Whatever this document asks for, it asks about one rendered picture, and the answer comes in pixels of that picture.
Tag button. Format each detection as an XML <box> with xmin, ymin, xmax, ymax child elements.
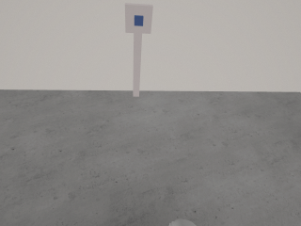
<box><xmin>134</xmin><ymin>15</ymin><xmax>144</xmax><ymax>26</ymax></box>

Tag panel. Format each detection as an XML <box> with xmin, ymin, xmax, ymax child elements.
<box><xmin>125</xmin><ymin>3</ymin><xmax>153</xmax><ymax>97</ymax></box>

